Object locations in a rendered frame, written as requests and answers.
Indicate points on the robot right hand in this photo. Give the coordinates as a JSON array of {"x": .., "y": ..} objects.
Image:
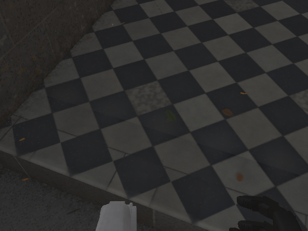
[{"x": 282, "y": 220}]

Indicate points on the robot left thigh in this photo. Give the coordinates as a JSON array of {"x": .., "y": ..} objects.
[{"x": 118, "y": 216}]

